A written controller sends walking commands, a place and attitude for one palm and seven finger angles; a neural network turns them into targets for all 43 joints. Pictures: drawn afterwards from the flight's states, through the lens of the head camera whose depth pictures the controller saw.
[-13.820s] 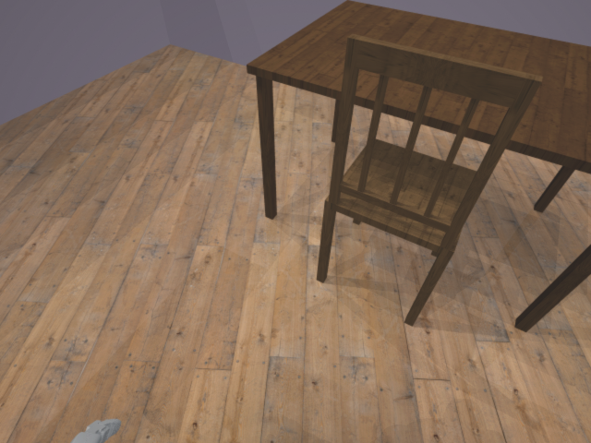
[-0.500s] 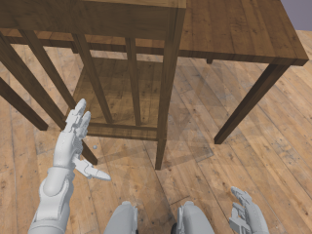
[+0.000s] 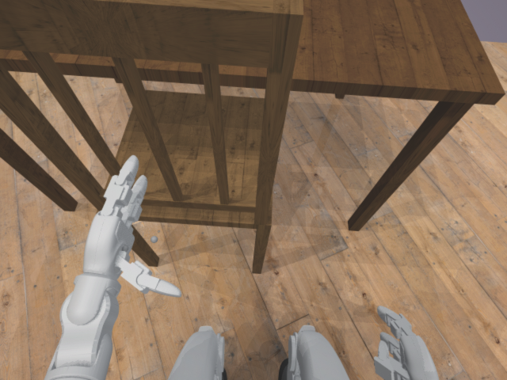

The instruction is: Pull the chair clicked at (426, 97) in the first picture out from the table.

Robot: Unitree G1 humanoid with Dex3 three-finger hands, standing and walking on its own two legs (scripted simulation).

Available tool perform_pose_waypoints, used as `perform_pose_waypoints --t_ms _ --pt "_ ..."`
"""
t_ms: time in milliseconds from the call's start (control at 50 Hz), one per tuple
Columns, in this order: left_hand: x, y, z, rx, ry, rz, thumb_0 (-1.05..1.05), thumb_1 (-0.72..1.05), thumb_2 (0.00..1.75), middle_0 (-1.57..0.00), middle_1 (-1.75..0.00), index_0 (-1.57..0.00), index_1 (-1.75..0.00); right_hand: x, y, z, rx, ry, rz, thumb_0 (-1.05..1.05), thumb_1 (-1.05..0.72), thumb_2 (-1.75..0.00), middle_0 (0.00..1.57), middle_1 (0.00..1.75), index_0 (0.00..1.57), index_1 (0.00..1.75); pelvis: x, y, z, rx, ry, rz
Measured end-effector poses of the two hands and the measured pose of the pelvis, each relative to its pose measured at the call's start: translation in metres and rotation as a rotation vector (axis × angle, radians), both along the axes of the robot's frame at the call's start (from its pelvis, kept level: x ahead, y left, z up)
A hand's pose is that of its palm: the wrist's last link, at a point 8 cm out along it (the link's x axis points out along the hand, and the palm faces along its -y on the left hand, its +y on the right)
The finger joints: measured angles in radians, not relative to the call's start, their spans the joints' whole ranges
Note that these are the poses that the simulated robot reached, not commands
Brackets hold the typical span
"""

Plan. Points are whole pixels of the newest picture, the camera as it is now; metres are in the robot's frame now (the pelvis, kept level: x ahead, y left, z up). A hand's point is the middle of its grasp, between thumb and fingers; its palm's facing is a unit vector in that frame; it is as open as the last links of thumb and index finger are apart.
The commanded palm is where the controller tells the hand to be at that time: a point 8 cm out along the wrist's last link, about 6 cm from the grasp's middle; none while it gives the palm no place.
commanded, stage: aim the fingers beside a spindle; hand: left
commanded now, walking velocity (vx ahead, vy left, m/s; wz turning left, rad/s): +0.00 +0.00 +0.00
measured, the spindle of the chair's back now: (158, 147) +0.46 +0.17 +0.05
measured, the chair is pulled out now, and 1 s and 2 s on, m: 0.00 0.00 0.00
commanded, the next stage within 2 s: push the fingers through the gap in 1.78 s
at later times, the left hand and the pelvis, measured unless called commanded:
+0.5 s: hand (153, 240) +0.32 +0.16 +0.01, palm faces -0.05 -1.00 -0.03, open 16.9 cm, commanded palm +0.29 +0.20 +0.02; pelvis +0.00 +0.00 +0.00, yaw +0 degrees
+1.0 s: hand (165, 247) +0.30 +0.14 +0.03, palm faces -0.09 -0.99 -0.05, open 16.9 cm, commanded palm +0.29 +0.21 +0.03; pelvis +0.00 +0.00 +0.00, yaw +0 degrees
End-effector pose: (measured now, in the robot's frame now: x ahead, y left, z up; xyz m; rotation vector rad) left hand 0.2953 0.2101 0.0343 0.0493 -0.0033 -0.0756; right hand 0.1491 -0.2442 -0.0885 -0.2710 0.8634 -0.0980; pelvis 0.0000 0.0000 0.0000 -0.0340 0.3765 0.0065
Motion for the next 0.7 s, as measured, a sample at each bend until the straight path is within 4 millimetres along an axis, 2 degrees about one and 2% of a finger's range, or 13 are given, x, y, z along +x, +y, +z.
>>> perform_pose_waypoints --t_ms 40,80,180,220,260,300,360,400,480,520,560,620,700 --pt "0.001 0.003 0.008 0.010 -0.026 0.009 -0.02 -0.50 0.30 -0.07 -0.08 -0.06 -0.08 0.001 0.002 0.000 0.007 0.003 0.007 0.01 -0.91 -0.90 0.20 0.30 0.20 0.30 0.001 0.000 0.001 0.000 -0.001 0.003" --pt "0.004 0.006 0.006 0.011 -0.014 0.020 -0.02 -0.50 0.30 -0.07 -0.08 -0.06 -0.08 0.002 0.003 -0.001 0.013 0.004 0.013 0.01 -0.91 -0.90 0.20 0.30 0.20 0.30 0.002 0.000 0.001 0.000 0.002 0.005" --pt "0.005 0.000 -0.027 -0.025 0.119 0.004 -0.02 -0.50 0.30 -0.06 -0.08 -0.05 -0.08 0.006 0.003 -0.003 0.012 0.002 0.012 0.01 -0.91 -0.90 0.20 0.30 0.20 0.30 0.001 0.000 -0.002 0.000 0.012 0.005" --pt "0.002 -0.007 -0.033 -0.031 0.137 -0.015 -0.02 -0.50 0.30 -0.06 -0.08 -0.05 -0.08 0.006 0.002 -0.003 0.004 -0.003 0.007 0.01 -0.91 -0.90 0.20 0.30 0.20 0.30 0.001 0.000 -0.003 0.000 0.013 0.003" --pt "0.000 -0.012 -0.027 -0.028 0.108 -0.027 -0.02 -0.50 0.30 -0.06 -0.08 -0.05 -0.08 0.007 0.001 -0.001 -0.002 -0.006 0.004 0.01 -0.91 -0.90 0.20 0.30 0.20 0.30 0.001 0.001 -0.003 0.000 0.010 0.001" --pt "-0.001 -0.012 -0.012 -0.016 0.046 -0.023 -0.02 -0.50 0.30 -0.06 -0.08 -0.06 -0.08 0.007 0.002 0.000 -0.002 -0.007 0.003 0.01 -0.91 -0.90 0.20 0.30 0.20 0.30 0.002 0.001 -0.001 0.001 0.006 0.000" --pt "0.002 -0.004 0.008 0.014 -0.040 0.010 -0.02 -0.50 0.30 -0.07 -0.08 -0.06 -0.08 0.007 0.003 0.000 0.008 -0.002 0.012 0.01 -0.91 -0.90 0.20 0.30 0.20 0.30 0.003 0.000 0.001 0.002 0.001 0.002" --pt "0.006 0.003 0.011 0.026 -0.046 0.035 -0.02 -0.50 0.30 -0.07 -0.08 -0.06 -0.08 0.007 0.004 -0.001 0.017 0.004 0.018 0.01 -0.91 -0.90 0.20 0.30 0.20 0.30 0.004 -0.001 0.001 0.002 0.002 0.004" --pt "0.007 0.010 -0.014 0.003 0.075 0.042 -0.02 -0.50 0.30 -0.06 -0.08 -0.06 -0.08 0.007 0.004 -0.004 0.027 0.010 0.017 0.01 -0.91 -0.90 0.20 0.30 0.20 0.30 0.003 -0.002 -0.001 0.002 0.008 0.005" --pt "0.002 0.005 -0.029 -0.018 0.139 0.016 -0.02 -0.50 0.30 -0.06 -0.08 -0.05 -0.08 0.006 0.002 -0.003 0.020 0.006 0.010 0.01 -0.91 -0.90 0.20 0.30 0.20 0.30 0.002 -0.002 -0.002 0.001 0.010 0.005" --pt "-0.004 -0.005 -0.033 -0.033 0.155 -0.017 -0.02 -0.50 0.30 -0.06 -0.08 -0.05 -0.08 0.006 0.000 -0.001 0.009 -0.001 0.002 0.01 -0.91 -0.90 0.20 0.30 0.20 0.30 0.002 -0.002 -0.002 -0.001 0.008 0.004" --pt "-0.010 -0.014 -0.016 -0.028 0.082 -0.039 -0.02 -0.50 0.30 -0.06 -0.08 -0.05 -0.08 0.006 -0.001 0.002 -0.004 -0.010 -0.002 0.01 -0.91 -0.90 0.20 0.30 0.20 0.30 0.003 -0.001 0.001 0.000 0.001 0.001" --pt "-0.004 -0.007 0.013 0.012 -0.057 0.004 -0.02 -0.50 0.30 -0.07 -0.08 -0.06 -0.08 0.005 -0.001 0.002 0.000 -0.010 0.011 0.01 -0.91 -0.90 0.20 0.30 0.20 0.30 0.003 -0.002 0.002 0.002 -0.005 0.005"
